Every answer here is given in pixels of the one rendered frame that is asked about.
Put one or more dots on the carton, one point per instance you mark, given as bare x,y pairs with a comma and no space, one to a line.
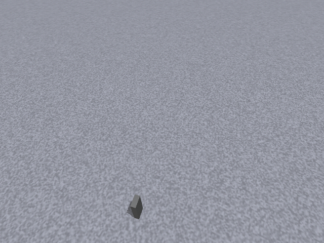
136,206

